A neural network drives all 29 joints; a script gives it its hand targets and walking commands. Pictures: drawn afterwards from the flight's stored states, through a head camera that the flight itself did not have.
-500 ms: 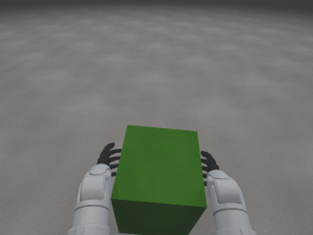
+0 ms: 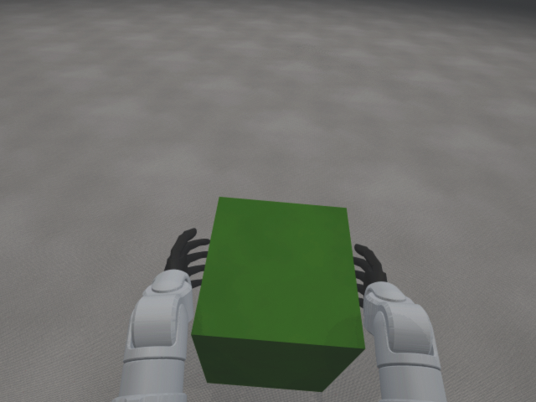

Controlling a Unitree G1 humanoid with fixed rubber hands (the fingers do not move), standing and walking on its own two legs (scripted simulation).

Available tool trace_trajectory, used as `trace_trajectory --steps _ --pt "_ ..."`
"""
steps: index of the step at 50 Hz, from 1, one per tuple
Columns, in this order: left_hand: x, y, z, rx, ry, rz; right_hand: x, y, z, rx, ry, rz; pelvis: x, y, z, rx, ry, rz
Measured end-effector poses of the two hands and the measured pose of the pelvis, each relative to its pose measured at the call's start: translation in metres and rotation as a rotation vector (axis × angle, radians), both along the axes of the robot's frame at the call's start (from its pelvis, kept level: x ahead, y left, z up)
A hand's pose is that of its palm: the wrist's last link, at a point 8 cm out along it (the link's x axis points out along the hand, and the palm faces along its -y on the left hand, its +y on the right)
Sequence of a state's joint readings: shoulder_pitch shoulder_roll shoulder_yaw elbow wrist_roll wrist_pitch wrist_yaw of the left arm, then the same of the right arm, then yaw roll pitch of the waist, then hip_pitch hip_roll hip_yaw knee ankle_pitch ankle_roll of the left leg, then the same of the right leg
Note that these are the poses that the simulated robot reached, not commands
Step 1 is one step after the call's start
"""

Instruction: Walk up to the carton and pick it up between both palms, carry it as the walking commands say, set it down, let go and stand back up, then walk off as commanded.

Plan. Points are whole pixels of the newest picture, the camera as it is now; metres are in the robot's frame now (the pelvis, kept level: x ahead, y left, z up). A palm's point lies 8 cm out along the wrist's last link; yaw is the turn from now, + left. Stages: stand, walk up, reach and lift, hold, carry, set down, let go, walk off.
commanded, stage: carry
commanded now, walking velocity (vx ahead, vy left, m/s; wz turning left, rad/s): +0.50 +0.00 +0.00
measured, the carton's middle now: (273, 299) +0.31 -0.01 +0.01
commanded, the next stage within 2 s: none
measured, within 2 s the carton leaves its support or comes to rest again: neither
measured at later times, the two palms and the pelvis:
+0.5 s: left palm (197, 191) +0.48 +0.13 +0.10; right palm (349, 201) +0.48 -0.15 +0.08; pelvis +0.21 -0.02 +0.01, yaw +3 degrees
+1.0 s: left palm (188, 122) +0.81 +0.21 +0.08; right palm (296, 128) +0.79 -0.08 +0.07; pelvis +0.52 +0.06 +0.01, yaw +1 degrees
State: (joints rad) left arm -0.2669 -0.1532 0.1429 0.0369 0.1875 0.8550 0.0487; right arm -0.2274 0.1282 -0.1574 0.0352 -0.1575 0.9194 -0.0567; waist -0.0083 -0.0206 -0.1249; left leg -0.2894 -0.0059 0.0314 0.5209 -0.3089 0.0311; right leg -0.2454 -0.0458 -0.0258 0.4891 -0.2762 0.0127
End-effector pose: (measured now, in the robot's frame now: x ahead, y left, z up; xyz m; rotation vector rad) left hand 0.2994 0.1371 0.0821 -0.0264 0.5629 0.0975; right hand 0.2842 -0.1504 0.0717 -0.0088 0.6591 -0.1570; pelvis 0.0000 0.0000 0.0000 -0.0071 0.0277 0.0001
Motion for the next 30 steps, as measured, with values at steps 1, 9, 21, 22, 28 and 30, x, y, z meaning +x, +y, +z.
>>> trace_trajectory --steps 1,9,21,22,28,30 --pt "0.003 0.007 0.003 -0.008 -0.005 0.016 0.006 0.007 0.004 0.007 -0.006 0.004 0.005 0.003 -0.001 0.005 0.007 -0.008" --pt "0.043 0.022 0.025 -0.045 0.054 0.047 0.047 0.022 0.023 0.017 0.05 0.007 0.058 0.011 0.017 -0.035 0.078 -0.015" --pt "0.157 -0.015 0.02 -0.007 0.084 0.027 0.155 -0.015 0.011 0.069 0.082 -0.035 0.173 -0.016 -0.002 -0.021 0.055 0.035" --pt "0.162 -0.013 0.017 -0.007 0.109 0.04 0.164 -0.013 0.01 0.066 0.107 -0.02 0.182 -0.018 0.001 -0.013 0.054 0.045" --pt "0.208 0.007 0.027 -0.006 0.123 0.124 0.234 0.007 0.019 0.066 0.121 0.062 0.24 -0.017 0.015 0.028 0.049 0.048" --pt "0.231 0.013 0.032 -0.006 0.105 0.137 0.26 0.014 0.023 0.068 0.103 0.074 0.263 -0.013 0.016 0.038 0.046 0.045"
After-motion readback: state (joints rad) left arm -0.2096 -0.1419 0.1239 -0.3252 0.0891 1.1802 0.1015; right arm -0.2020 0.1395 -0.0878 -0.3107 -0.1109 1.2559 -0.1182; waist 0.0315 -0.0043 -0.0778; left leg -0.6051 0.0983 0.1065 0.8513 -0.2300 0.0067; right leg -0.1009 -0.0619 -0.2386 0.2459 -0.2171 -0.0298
